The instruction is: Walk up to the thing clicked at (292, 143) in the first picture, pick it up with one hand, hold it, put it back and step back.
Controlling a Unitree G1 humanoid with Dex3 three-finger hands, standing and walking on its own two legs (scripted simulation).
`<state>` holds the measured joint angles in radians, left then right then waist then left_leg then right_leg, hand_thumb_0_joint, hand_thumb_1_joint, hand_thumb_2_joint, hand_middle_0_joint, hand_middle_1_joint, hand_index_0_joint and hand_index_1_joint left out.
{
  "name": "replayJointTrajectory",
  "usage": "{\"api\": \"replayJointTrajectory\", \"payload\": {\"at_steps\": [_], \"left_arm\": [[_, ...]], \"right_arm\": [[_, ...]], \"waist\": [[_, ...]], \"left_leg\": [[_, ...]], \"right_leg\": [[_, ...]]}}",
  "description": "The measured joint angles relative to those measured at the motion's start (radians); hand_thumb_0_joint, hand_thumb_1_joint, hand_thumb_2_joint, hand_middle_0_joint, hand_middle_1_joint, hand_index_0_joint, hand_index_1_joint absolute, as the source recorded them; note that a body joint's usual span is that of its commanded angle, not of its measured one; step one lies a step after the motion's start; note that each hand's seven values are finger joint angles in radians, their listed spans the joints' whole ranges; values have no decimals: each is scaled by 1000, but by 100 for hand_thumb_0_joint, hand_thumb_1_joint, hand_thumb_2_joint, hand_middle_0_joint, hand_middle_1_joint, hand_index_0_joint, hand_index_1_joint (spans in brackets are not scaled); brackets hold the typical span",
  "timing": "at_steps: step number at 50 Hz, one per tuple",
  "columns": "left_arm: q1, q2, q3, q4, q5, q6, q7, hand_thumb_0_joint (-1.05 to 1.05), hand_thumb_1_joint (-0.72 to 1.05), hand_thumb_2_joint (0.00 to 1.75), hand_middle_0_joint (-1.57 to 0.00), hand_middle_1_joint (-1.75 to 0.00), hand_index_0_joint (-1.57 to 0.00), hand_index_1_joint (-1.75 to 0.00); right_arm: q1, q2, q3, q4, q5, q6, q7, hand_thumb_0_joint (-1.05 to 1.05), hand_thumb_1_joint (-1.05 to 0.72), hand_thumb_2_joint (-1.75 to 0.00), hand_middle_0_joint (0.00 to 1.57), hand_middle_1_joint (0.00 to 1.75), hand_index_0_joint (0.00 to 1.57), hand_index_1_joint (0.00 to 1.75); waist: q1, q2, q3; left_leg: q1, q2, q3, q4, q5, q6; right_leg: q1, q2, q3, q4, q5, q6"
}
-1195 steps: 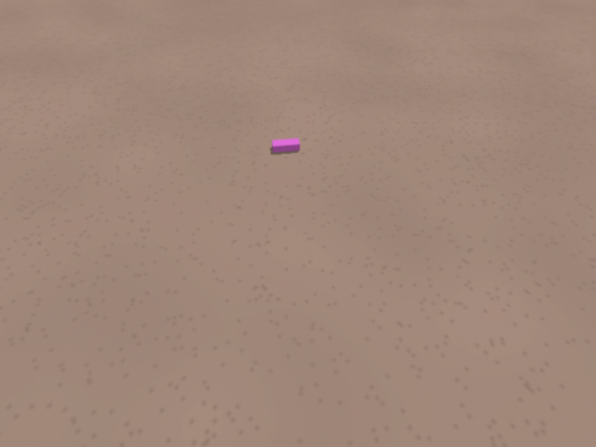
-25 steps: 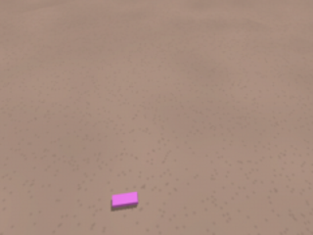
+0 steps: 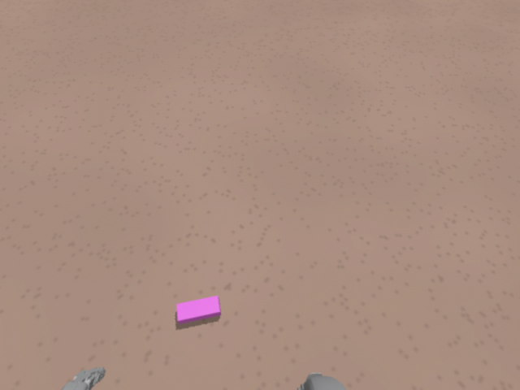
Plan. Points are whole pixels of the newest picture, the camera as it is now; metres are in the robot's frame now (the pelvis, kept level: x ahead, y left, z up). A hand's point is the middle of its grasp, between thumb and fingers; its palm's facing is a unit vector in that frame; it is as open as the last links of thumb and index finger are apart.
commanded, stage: walk up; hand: left
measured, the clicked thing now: (199, 309) +0.46 +0.24 -0.74
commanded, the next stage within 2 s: none
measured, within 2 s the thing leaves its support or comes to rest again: neither
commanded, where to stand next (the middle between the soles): +0.06 +0.00 m, yaw +0 degrees
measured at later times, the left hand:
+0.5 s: hand out of the picture +0.11 +0.25 -0.13, palm faces -0.05 -0.94 -0.34, open 7.4 cm
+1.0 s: hand out of the picture +0.15 +0.23 -0.13, palm faces -0.09 -0.92 -0.39, open 7.4 cm
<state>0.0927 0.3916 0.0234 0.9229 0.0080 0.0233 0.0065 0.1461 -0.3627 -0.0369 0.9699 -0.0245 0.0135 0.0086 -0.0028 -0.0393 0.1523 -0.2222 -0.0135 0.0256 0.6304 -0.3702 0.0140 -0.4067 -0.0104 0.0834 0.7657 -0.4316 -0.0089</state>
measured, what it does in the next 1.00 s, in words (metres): shifts its weight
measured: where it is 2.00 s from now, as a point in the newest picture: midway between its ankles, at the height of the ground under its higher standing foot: outside the picture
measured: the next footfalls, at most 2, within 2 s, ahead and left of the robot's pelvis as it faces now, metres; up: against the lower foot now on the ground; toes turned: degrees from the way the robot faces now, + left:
left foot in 1.24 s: +0.15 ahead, +0.11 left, +0.00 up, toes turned -4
right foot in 1.54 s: -0.01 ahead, -0.14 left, +0.00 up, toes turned -3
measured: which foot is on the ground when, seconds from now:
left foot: down 0.00-0.94, up 0.96-1.00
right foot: down 0.00-1.00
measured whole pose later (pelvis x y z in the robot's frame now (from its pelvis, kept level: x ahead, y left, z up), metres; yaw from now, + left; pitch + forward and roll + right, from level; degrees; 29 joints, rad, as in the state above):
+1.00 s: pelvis +0.06 -0.03 +0.01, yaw -4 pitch -3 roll +0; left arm 0.16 0.36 0.04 1.05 0.02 -0.05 -0.02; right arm 0.22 -0.39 -0.05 1.04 0.00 0.01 0.01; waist -0.01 0.03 0.09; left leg -0.16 0.02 0.01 0.76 -0.49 0.01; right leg -0.19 0.00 -0.01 0.53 -0.28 -0.03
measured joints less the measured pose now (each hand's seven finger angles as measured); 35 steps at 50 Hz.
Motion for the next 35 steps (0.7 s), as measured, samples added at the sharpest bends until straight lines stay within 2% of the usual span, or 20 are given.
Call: {"api": "replayJointTrajectory", "payload": {"at_steps": [2, 3, 4, 5, 6, 9, 13, 19, 35], "left_arm": [[8, 3, 4, 21, -5, -1, -5, 1, 90, 90, -20, -30, -20, -30], [15, 4, 5, 31, -6, -6, -9, 1, 90, 90, -20, -30, -20, -30], [22, 3, 7, 41, -4, -12, -11, 1, 90, 90, -20, -30, -20, -30], [24, -4, 9, 55, 0, -17, -11, 1, 90, 90, -20, -30, -20, -30], [27, -11, 8, 65, 5, -21, -12, 1, 90, 90, -20, -30, -20, -30], [44, -18, -1, 85, 8, -24, -21, 1, 90, 90, -20, -30, -20, -30], [52, -32, -7, 110, 8, -17, -30, 1, 90, 90, -20, -30, -20, -30], [44, -32, -8, 146, 1, -31, -31, 1, 90, 90, -20, -30, -20, -30], [-5, -44, -16, 190, 0, -36, -21, 1, 90, 90, -20, -30, -20, -30]], "right_arm": [[13, 9, 7, 13, -1, -4, 2, 1, -91, -89, 20, 30, 21, 30], [18, 11, 10, 16, 1, -6, 3, 1, -91, -89, 21, 30, 21, 30], [20, 10, 11, 20, 4, -7, 5, 1, -91, -89, 21, 30, 21, 30], [17, 6, 11, 22, 7, -6, 5, 1, -91, -89, 21, 30, 21, 30], [15, 3, 11, 24, 12, -4, 5, 1, -91, -89, 21, 30, 21, 30], [25, 1, 10, 30, 15, -7, 5, 1, -91, -89, 21, 30, 21, 30], [42, -8, 11, 56, 7, -22, 9, 1, -91, -89, 21, 30, 21, 30], [32, -5, 21, 84, 10, -32, 8, 1, -91, -89, 21, 30, 21, 30], [-35, -10, 13, 112, 16, -32, 4, 1, -91, -89, 20, 30, 20, 30]], "waist": [[-2, 3, -8], [-2, 6, -13], [0, 12, -17], [-2, 30, -10], [-9, 45, -8], [-18, 45, -38], [-8, 38, -83], [1, 38, -106], [1, 41, -110]], "left_leg": [[10, 14, 3, -11, 3, -4], [11, 21, 7, -10, 1, -8], [12, 29, 12, -3, -5, -11], [17, 45, 9, 6, -10, -16], [21, 56, 3, 8, -11, -19], [34, 40, 1, -21, -3, -10], [70, 19, 16, -91, 31, -8], [116, 32, 20, -155, 53, -17], [167, 35, 34, -249, 88, -21]], "right_leg": [[36, 12, -8, -12, 1, -7], [68, 10, -23, -62, 36, -9], [102, 12, -33, -129, 111, -7], [124, 24, -39, -164, 167, 4], [137, 33, -46, -180, 179, 10], [138, 21, -46, -178, 166, 13], [147, 2, -29, -193, 166, 19], [193, 14, -27, -263, 195, 19], [231, 19, -15, -340, 224, 20]]}}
